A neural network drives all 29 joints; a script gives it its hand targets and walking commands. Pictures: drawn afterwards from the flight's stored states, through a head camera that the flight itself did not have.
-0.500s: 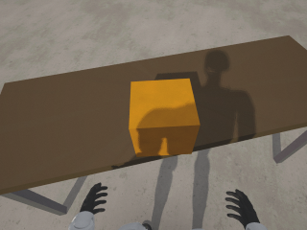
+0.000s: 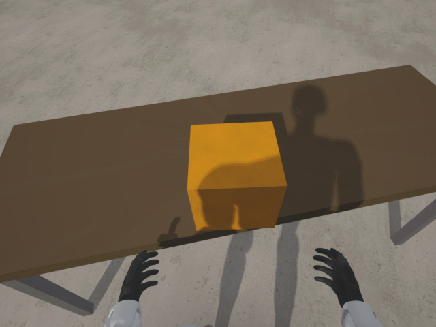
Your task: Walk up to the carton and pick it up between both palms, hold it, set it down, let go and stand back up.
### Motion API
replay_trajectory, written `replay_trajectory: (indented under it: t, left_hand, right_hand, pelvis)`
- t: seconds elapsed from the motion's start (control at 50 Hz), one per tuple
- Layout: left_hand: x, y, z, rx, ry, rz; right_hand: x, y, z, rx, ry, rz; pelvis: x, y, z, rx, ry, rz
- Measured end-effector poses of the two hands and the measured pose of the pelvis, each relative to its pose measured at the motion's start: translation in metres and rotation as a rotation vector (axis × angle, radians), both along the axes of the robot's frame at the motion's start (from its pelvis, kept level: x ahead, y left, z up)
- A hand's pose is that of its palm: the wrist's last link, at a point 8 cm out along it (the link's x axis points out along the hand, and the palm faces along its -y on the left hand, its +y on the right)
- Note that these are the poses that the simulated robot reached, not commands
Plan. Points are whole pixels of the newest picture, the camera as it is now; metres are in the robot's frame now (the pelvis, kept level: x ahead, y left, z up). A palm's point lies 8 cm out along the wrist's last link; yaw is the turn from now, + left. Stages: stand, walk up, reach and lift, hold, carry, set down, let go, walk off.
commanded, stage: reach and lift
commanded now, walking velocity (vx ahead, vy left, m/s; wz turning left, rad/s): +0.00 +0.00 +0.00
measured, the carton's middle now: (233, 177) +0.44 -0.01 -0.04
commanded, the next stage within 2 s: none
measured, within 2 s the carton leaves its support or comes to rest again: neither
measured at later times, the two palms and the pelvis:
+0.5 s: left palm (136, 276) +0.21 +0.18 -0.05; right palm (340, 265) +0.23 -0.20 -0.05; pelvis -0.02 -0.01 -0.01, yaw +2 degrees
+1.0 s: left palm (147, 232) +0.28 +0.17 -0.01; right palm (333, 225) +0.29 -0.20 -0.01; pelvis -0.02 -0.02 -0.01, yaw +0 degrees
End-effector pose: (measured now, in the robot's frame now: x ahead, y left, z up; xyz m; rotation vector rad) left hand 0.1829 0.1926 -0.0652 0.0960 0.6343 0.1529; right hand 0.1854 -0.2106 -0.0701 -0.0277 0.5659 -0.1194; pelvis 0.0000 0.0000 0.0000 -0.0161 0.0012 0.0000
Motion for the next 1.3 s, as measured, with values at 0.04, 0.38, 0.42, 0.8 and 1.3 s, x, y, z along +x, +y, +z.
replay_trajectory:
  t: [0.04, 0.38, 0.42, 0.8, 1.3]
  left_hand:
    - [0.000, 0.001, 0.001, -0.003, -0.014, 0.006]
    - [0.023, -0.005, 0.015, -0.042, -0.200, 0.025]
    - [0.026, -0.007, 0.017, -0.043, -0.220, 0.024]
    - [0.075, 0.000, 0.027, -0.062, -0.288, 0.043]
    - [0.150, -0.027, 0.084, -0.068, -0.369, -0.027]
  right_hand:
    - [0.002, 0.003, 0.001, 0.004, -0.015, 0.003]
    - [0.036, 0.012, 0.021, 0.022, -0.187, 0.018]
    - [0.039, 0.011, 0.023, 0.027, -0.205, 0.016]
    - [0.093, 0.001, 0.046, 0.024, -0.258, 0.012]
    - [0.153, 0.013, 0.102, 0.029, -0.308, 0.042]
  pelvis:
    - [-0.001, 0.000, 0.000, 0.000, 0.001, 0.002]
    - [-0.011, -0.005, -0.007, 0.001, 0.007, 0.022]
    - [-0.012, -0.007, -0.008, 0.001, 0.006, 0.024]
    - [-0.026, -0.021, -0.014, 0.010, 0.027, 0.021]
    - [-0.018, -0.023, -0.005, 0.014, 0.062, -0.030]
